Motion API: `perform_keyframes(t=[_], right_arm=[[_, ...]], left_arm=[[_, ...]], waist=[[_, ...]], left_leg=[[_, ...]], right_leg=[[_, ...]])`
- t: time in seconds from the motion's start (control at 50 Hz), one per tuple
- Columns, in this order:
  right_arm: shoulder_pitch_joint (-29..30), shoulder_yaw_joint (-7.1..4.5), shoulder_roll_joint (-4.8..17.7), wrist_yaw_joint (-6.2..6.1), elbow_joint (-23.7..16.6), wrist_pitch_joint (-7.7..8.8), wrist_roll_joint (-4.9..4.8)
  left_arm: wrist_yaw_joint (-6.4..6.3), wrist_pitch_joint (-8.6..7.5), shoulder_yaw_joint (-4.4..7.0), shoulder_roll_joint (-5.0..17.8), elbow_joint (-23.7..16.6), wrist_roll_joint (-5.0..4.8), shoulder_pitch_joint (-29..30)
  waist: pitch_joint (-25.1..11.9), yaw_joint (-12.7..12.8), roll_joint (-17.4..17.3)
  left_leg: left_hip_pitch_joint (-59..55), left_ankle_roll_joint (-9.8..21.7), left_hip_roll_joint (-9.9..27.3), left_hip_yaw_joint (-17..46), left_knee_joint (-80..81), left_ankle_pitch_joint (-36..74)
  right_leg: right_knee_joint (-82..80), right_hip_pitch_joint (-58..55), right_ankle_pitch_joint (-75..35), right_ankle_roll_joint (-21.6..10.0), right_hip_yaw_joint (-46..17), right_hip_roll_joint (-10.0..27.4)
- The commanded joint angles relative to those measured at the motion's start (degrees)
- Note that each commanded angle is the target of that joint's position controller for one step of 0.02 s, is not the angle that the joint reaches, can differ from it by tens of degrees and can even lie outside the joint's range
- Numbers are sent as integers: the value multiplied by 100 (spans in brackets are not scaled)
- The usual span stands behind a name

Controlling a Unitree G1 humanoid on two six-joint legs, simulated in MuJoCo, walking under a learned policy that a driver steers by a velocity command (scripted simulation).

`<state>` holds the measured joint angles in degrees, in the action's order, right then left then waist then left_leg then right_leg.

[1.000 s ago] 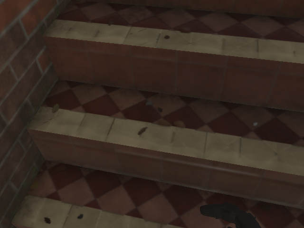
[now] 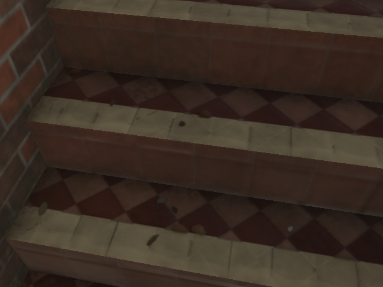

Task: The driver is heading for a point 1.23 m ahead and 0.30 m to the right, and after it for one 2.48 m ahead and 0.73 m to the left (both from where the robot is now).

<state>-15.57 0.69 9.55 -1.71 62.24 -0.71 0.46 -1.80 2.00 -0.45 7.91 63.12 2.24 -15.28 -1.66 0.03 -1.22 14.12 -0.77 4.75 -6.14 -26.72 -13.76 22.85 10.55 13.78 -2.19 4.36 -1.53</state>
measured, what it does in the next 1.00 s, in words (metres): climbs: left foot 0.20 m higher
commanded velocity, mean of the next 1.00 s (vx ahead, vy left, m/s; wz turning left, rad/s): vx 0.30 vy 0.00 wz -0.12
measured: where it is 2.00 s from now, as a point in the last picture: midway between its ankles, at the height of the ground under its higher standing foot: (285, 159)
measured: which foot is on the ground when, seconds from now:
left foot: down 0.00-0.48, up 0.50-0.78, down 0.80-1.00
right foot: down 0.00-0.84, up 0.86-1.00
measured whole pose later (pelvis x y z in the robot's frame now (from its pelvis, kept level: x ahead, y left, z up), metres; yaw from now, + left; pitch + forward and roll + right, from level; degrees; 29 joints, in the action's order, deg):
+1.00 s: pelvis +0.22 +0.04 +0.15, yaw -8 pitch +1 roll +1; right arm -18.2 0.1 12.7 0.3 58.7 2.1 3.2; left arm 3.8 -4.2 0.0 12.6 43.5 -0.8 -8.0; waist -7.1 2.3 1.3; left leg 25.6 1.3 4.9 -10.9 -47.6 -22.5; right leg 121.3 56.0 0.9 -10.9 -9.6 -2.6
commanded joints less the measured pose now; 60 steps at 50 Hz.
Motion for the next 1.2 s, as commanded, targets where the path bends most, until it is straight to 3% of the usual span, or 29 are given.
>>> perform_keyframes(t=[0.02, 0.18, 0.26, 0.3, 0.36, 0.44, 0.48, 0.5, 0.52, 0.56, 0.6, 0.64, 0.7, 0.72, 0.74, 0.76, 0.78, 0.8, 0.82, 0.84, 0.86, 0.88, 0.9, 0.92, 0.94, 1.0, 1.04, 1.14, 1.2], right_arm=[[-306, -77, 464, -49, -105, 30, 0], [-360, -85, 443, -49, -157, 40, 39], [-415, -255, 830, -124, -248, 34, -81], [-451, -257, 715, -112, -326, 130, -127], [-516, -340, 934, -111, -440, 157, 24], [-94, -402, 1076, -102, -644, 153, -20], [779, -239, 604, 84, -902, 226, -84], [896, -75, 169, 192, -982, 394, -122], [754, -96, 297, 305, -852, 547, -201], [1085, -1, 58, 441, -1209, 747, -302], [1570, 201, -189, 399, -2010, 842, -285], [1697, 399, -333, 481, -2674, 849, -275], [1635, 672, -322, 552, -3227, 700, -149], [2173, 813, -292, 535, -3609, 686, -43], [2530, 927, -294, 540, -3640, 682, -7], [3129, 931, -451, 369, -3904, 714, -43], [2176, 566, 109, 301, -3673, 726, -99], [853, 206, 828, 252, -3309, 638, 60], [-854, -129, 1495, 304, -2748, 633, 307], [-1854, -384, 2119, 210, -2140, 474, 434], [-1923, -403, 2048, 28, -1795, 292, 498], [-1101, -236, 1426, -16, -1581, 245, 226], [-329, -39, 696, -12, -1392, 250, 211], [154, 145, -103, 93, -971, 334, 246], [366, 226, -547, 171, -695, 395, 225], [902, 162, -370, 331, -659, 465, 364], [722, 196, -145, 381, -580, 503, 527], [-470, 143, 432, 292, -518, 509, 267], [-1375, -14, 857, 90, -442, 424, 169]], left_arm=[[-30, -5, 77, 447, -70, -7, -354], [-52, -46, 122, 512, -58, -40, -351], [-73, -73, 278, 887, -249, -139, -194], [-43, -146, 209, 695, -454, -124, -102], [37, -287, 34, 333, -698, -105, 188], [88, -407, -75, 410, -476, -142, -433], [70, -380, 69, 952, -189, -197, -1343], [62, -317, 276, 1540, -103, -159, -1818], [10, -325, 352, 1656, -73, 9, -2469], [-46, -418, 246, 1248, -178, 82, -1984], [84, -467, 60, 595, -22, 53, -1974], [183, -540, -136, 32, -81, 46, -1346], [58, -618, -131, 441, -329, -121, -550], [11, -602, -126, 604, -349, -337, -590], [-83, -668, -23, 852, -431, -553, -931], [-97, -695, 46, 1188, -93, -628, -2064], [-9, -765, 103, 1430, 13, -483, -2552], [10, -757, 319, 2125, -127, -271, -1857], [-1, -821, 419, 2144, -439, -151, -1099], [202, -956, 341, 1404, -690, -186, -906], [426, -1053, 284, 802, -831, -130, -154], [647, -1067, 188, 227, -1533, -177, 776], [699, -967, 18, -125, -2245, -236, 1654], [711, -879, -129, -324, -2461, -186, 1440], [681, -737, -179, -399, -2415, -217, 742], [569, -462, -338, -307, -2170, -397, -122], [356, -349, -413, -385, -2337, -358, 513], [196, -441, -466, -109, -2752, -268, 1615], [205, -300, -558, -147, -3296, -388, 2575]], waist=[[290, 5, 134], [255, -20, 97], [502, -54, 54], [597, -82, -105], [235, -153, -396], [32, 166, -320], [162, 711, 571], [70, 870, 1817], [-195, 1131, 1752], [268, 668, 733], [755, 503, 385], [1030, -76, 115], [980, -607, 109], [905, -591, -55], [446, -353, -293], [-516, -157, 325], [-1314, -524, 947], [-1712, -1373, 1936], [-2580, -1936, 1325], [-3268, -1794, -1011], [-3149, -1619, -1700], [-1988, -1114, -1436], [-751, -654, -976], [176, -6, -141], [390, 477, 126], [574, 1103, 85], [751, 922, -16], [369, 271, 39], [232, -251, -355]], left_leg=[[99, 322, 163, 261, 410, 422], [36, 396, 154, 293, 499, 363], [649, 858, 189, 598, 253, -2093], [727, 1063, 432, 1042, 393, -2255], [223, 1416, 825, 1858, 751, -2370], [740, 1630, 1134, 2268, 837, -2198], [2432, 1109, 157, 710, -956, -942], [3784, 592, -594, -225, -3035, -68], [4712, 290, -787, 272, -5195, -713], [6183, 280, -664, 1563, -8781, -579], [7759, 500, -810, 1667, -10913, -1138], [7833, 784, -476, 1906, -10771, -1293], [6120, 683, -2, 844, -9154, -457], [5083, 606, 269, 189, -7406, -44], [2308, 579, -81, -950, -5533, 41], [629, 593, -458, -1083, -5260, -1152], [-14, 690, -1057, -1235, -5184, -1690], [443, 885, -835, -221, -4247, -1801], [-853, 1389, 21, 1840, -3594, -1440], [-2180, 2030, 1246, 4883, -840, -2292], [-1980, 2251, 1937, 7274, 1226, -3418], [-1017, 1673, 2074, 6915, 1226, -4002], [-21, 1365, 1964, 5396, 842, -3585], [1074, 1005, 1706, 3712, 371, -2751], [1357, 583, 1375, 2474, 174, -1907], [2243, 323, 903, -77, 643, -316], [2226, 554, 1163, -182, 1131, -198], [597, 645, 1092, -661, 1344, -83], [-441, 838, 1432, -378, 2165, -278]], right_leg=[[-471, 117, -1163, -386, -535, 545], [-518, 226, -775, -368, -520, 553], [-148, 1124, 2101, -787, -796, 591], [359, 1671, 2000, -813, -808, 543], [1401, 2391, 1330, -657, -382, 318], [1759, 1604, 990, -575, -173, 323], [475, -169, 949, -967, -1238, 826], [-489, -1413, 1193, -1514, -2900, 1552], [-1194, -2230, 968, -2099, -4386, 2318], [-991, -2294, -119, -1958, -3839, 2514], [-867, -2489, -1509, -1498, -2561, 2248], [-913, -1595, -1707, -923, -1582, 1859], [-1906, 873, -1299, -762, -647, 1350], [-2539, 1851, -984, -785, -465, 1178], [-3092, 3077, -2103, -883, -253, 897], [-2644, 2631, -5325, -969, -691, 1098], [-1590, 1125, -9682, -1083, -708, 1280], [-168, -604, -11664, -972, -819, 1476], [1744, -131, -11276, -777, -1042, 1399], [3717, 1489, -7518, -791, -1015, 466], [7217, 2706, -1636, -533, -1801, -539], [9461, 4105, -1045, -637, -2361, -387], [10482, 5068, -859, -802, -2114, -282], [10720, 5463, -841, -954, -1844, -46], [10721, 5516, -832, -1015, -1818, 110], [10033, 5184, -1449, -810, -1435, 120], [11370, 5967, -1559, -629, -1152, 24], [9949, 7204, -1994, -305, -606, 226], [9006, 7478, -1275, -154, 100, 595]])
Velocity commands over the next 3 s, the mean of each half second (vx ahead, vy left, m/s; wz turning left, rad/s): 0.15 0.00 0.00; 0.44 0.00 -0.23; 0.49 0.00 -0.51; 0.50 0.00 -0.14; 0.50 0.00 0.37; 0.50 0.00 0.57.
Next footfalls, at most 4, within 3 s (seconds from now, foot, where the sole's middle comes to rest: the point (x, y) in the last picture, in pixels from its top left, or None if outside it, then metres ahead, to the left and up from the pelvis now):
0.80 left None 0.30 0.15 -0.58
1.34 right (265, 244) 0.50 -0.15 -0.39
1.86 left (260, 120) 0.75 -0.15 -0.19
2.36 right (381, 17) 0.94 -0.46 0.00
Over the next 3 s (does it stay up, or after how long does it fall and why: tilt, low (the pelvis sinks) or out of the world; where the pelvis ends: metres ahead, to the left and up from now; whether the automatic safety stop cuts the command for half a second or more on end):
stays up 1.11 -0.27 0.85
